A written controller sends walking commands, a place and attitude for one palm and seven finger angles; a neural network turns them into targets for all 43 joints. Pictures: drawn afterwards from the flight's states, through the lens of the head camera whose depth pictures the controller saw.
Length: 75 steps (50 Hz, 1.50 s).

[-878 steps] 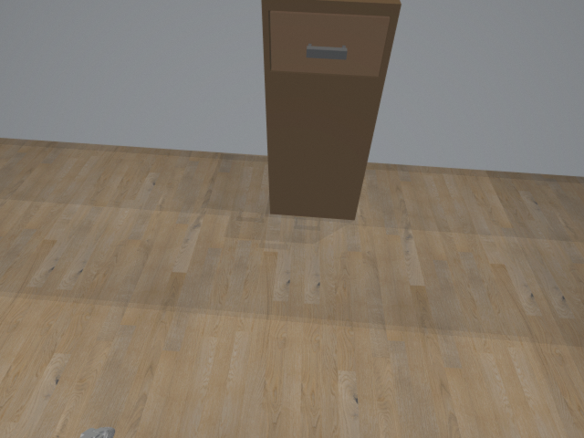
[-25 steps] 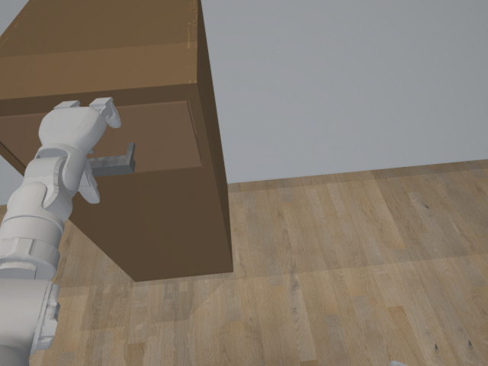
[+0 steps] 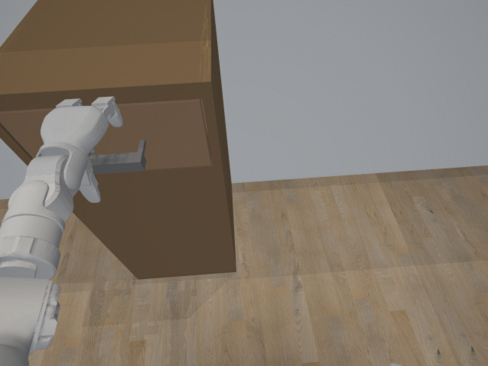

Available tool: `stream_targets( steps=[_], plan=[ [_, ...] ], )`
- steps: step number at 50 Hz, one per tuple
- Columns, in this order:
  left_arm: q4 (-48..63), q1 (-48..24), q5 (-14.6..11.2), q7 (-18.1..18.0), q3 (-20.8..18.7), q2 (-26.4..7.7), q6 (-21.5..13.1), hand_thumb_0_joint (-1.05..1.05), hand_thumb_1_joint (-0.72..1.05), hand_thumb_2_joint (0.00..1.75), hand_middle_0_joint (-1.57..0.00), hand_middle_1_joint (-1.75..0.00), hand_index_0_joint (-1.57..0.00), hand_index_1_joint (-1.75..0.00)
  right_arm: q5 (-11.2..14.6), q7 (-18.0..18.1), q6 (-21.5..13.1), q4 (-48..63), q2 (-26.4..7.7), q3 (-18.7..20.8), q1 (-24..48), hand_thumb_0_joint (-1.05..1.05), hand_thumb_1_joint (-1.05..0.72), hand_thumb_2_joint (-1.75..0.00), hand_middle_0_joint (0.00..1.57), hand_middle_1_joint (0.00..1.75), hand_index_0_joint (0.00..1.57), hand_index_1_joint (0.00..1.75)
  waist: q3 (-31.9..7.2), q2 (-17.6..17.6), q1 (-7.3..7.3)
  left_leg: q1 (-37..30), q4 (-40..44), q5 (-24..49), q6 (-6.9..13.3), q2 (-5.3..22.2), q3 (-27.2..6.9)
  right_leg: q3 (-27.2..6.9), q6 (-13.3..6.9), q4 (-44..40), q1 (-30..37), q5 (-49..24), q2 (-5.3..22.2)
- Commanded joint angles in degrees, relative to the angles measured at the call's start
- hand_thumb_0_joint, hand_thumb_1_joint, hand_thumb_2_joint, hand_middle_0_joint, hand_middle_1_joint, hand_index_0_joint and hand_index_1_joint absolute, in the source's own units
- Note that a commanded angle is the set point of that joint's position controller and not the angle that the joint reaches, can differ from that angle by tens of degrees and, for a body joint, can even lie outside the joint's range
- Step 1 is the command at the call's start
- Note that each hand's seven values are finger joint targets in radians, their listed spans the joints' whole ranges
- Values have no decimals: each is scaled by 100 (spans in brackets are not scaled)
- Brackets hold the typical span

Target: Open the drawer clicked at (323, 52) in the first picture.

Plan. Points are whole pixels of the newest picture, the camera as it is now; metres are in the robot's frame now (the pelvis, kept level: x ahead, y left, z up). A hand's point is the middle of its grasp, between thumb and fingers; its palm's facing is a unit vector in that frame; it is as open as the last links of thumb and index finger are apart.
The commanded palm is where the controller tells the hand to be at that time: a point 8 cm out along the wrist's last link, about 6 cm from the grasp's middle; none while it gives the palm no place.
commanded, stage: lower the fingers behind the handle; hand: left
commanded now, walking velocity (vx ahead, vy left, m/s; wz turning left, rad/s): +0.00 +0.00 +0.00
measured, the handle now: (112, 154) +0.48 +0.29 +0.04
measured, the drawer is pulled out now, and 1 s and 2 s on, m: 0.00 0.00 0.00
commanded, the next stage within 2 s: close the thumb around the handle in 1.52 s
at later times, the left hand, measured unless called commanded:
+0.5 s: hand (112, 158) +0.44 +0.26 +0.08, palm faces +0.01 -0.01 -1.00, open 13.7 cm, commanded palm +0.42 +0.27 +0.12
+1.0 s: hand (114, 174) +0.44 +0.27 +0.03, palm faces -0.04 +0.01 -1.00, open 13.7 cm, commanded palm +0.43 +0.27 +0.09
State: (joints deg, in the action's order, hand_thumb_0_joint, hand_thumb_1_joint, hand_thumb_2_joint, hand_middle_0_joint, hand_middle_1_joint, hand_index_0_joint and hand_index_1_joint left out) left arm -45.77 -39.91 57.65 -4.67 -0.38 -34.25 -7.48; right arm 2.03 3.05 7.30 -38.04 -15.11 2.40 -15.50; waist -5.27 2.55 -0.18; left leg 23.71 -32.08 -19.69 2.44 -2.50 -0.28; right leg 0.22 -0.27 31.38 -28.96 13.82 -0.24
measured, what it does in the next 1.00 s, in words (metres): stands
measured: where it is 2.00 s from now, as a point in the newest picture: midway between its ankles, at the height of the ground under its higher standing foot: outside the picture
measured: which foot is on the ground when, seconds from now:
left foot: down 0.00-1.00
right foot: down 0.00-1.00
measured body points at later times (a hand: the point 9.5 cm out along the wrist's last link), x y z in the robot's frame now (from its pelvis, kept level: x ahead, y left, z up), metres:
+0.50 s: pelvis +0.00 +0.00 +0.00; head +0.06 -0.02 +0.44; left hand +0.43 +0.26 +0.13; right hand +0.07 -0.27 -0.14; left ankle -0.05 +0.09 -0.73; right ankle +0.01 -0.12 -0.73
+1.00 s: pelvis -0.01 -0.01 -0.02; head +0.08 -0.02 +0.42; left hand +0.43 +0.27 +0.09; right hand +0.02 -0.30 -0.15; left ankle -0.05 +0.09 -0.73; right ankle +0.01 -0.12 -0.73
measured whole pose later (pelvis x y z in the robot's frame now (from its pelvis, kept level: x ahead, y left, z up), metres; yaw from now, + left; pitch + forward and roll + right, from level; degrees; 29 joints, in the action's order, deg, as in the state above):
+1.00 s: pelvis -0.01 -0.01 -0.02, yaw +0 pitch +18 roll +0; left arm -55.3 -40.7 61.6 -15.1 -2.8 -34.8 -10.4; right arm 0.7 3.2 6.1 -40.2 -16.3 3.7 -19.2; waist -6.8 2.1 -3.0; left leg 36.1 -40.7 -22.1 1.5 -1.4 -0.4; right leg 0.7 -1.3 38.6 -40.9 15.3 -1.4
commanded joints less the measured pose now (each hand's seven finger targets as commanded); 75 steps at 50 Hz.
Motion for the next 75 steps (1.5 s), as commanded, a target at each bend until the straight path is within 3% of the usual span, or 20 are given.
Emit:
stream_targets(
  steps=[1,6,9,12,17,19,26,28,30,32,36,40,45,48,52,62,64,66,69,75],
  plan=[
    [1112,-2234,-42,-232,-529,-1540,28,0,-50,30,-30,-120,-30,-120,-53,1,-115,578,-834,279,-306,0,-90,-90,20,30,20,30,-2064,150,-1,-633,187,2944,-163,140,-32,74,-270,9,1401,-1663,-96],
    [913,-2163,-45,-205,-336,-1260,57,0,-50,30,-30,-120,-30,-120,-47,-28,-54,559,-859,279,-356,0,-90,-90,20,30,20,30,-1741,-169,-108,-491,145,2721,-145,162,-40,111,-257,0,1135,-1512,-116],
    [1396,-2437,15,-324,-488,-1407,-126,0,-50,30,-30,-120,-30,-120,-88,-28,-69,577,-814,324,-379,0,-90,-90,20,30,20,30,-2215,234,-56,-738,21,3246,-196,171,-111,74,-273,129,1174,-1675,-113],
    [1397,-2375,20,-520,-568,-1362,-159,0,-50,30,-30,-120,-30,-120,-125,-49,-71,508,-807,351,-436,0,-90,-90,20,30,20,30,-2231,162,-89,-782,-65,3455,-233,200,-145,97,-265,165,1051,-1676,-139],
    [1036,-2236,147,-848,-857,-1651,54,0,-50,30,-30,-120,-30,-120,-149,-72,-89,450,-827,332,-425,0,-90,-90,20,30,20,30,-2287,44,-11,-349,-40,3004,-171,135,-36,69,-274,226,1302,-1745,-137],
    [917,-2235,168,-898,-677,-1465,159,0,-50,30,-30,-120,-30,-120,-138,-81,-102,456,-799,325,-414,0,-90,-90,20,30,20,30,-2206,139,-61,-294,-37,2922,-153,131,12,69,-259,232,1276,-1806,-119],
    [155,-1953,215,-757,-558,-1524,399,0,-50,30,-30,-120,-30,-120,-69,-4,-60,474,-877,255,-398,0,-90,-90,20,30,20,30,-1675,-282,-139,283,88,1949,-41,84,153,17,-217,90,1297,-1477,-92],
    [-12,-1927,270,-720,-621,-1671,387,0,-50,30,-30,-120,-30,-120,-65,34,-42,483,-895,237,-420,0,-90,-90,20,30,20,30,-1784,-328,-129,393,79,1813,-20,66,174,-40,-209,99,1397,-1420,-80],
    [-122,-1961,271,-675,-383,-1423,387,0,-50,30,-30,-120,-30,-120,-47,49,-71,507,-888,239,-431,0,-90,-90,20,30,20,30,-1582,-292,-207,426,83,1573,-21,72,202,-28,-198,47,1178,-1219,-70],
    [-3,-1975,216,-628,-620,-1708,230,0,-50,30,-30,-120,-30,-120,-59,87,-81,546,-921,245,-475,0,-90,-90,20,30,20,30,-1904,-386,-177,485,16,1582,12,56,198,-108,-193,83,1440,-1322,-68],
    [110,-2171,222,-678,-651,-1758,-89,0,-50,30,-30,-120,-30,-120,-56,133,-147,542,-909,278,-560,0,-90,-90,20,30,20,30,-1823,-193,-267,579,-121,1427,34,45,187,-139,-177,150,1129,-1205,-67],
    [435,-2485,262,-937,-827,-1934,-386,0,-50,30,-30,-120,-30,-120,-105,136,-215,448,-892,344,-696,0,-90,-90,20,30,20,30,-2226,180,-335,502,-324,1574,23,37,148,-149,-185,326,911,-1265,-89],
    [282,-2728,329,-1276,-763,-1885,-297,0,-50,30,-30,-120,-30,-120,-151,69,-256,276,-914,370,-851,0,-90,-90,20,30,20,30,-2490,415,-403,480,-494,1650,-23,41,81,-95,-199,483,580,-1170,-122],
    [64,-2590,271,-1318,-712,-1772,-155,0,-50,30,-30,-120,-30,-120,-177,22,-222,201,-925,378,-935,0,-90,-90,20,30,20,30,-2692,321,-426,436,-577,2023,-25,56,102,-89,-187,542,725,-1559,-131],
    [-330,-2520,215,-1263,-591,-1641,43,0,-50,30,-30,-120,-30,-120,-136,16,-158,132,-975,338,-929,0,-90,-90,20,30,20,30,-2211,-198,-522,728,-484,1713,6,77,87,-54,-165,417,675,-1383,-131],
    [-490,-2371,248,-1130,-696,-1870,-34,0,-50,30,-30,-120,-30,-120,-102,34,-122,274,-983,250,-834,0,-90,-90,20,30,20,30,-1958,-179,-409,968,-421,1138,29,65,83,-80,-175,397,555,-795,-122],
    [-339,-2338,280,-1155,-766,-1943,-86,0,-50,30,-30,-120,-30,-120,-114,28,-136,309,-969,265,-850,0,-90,-90,20,30,20,30,-2206,-16,-335,863,-452,1249,18,65,89,-80,-180,475,571,-868,-125],
    [-254,-2330,294,-1178,-609,-1684,-117,0,-50,30,-30,-120,-30,-120,-121,14,-147,347,-929,285,-848,0,-90,-90,20,30,20,30,-2196,94,-359,743,-475,1439,-11,85,72,-39,-197,517,466,-968,-141],
    [-145,-2357,283,-1225,-619,-1625,-161,0,-50,30,-30,-120,-30,-120,-138,-10,-155,358,-938,309,-861,0,-90,-90,20,30,20,30,-2231,-2,-378,658,-494,1465,-21,111,20,-15,-196,524,375,-893,-157],
    [112,-2257,284,-1367,-920,-1902,-209,0,-50,30,-30,-120,-30,-120,-185,-15,-142,295,-952,336,-826,0,-90,-90,20,30,20,30,-2479,183,-275,515,-566,1875,-52,120,8,-14,-213,630,468,-1153,-167]
  ],
)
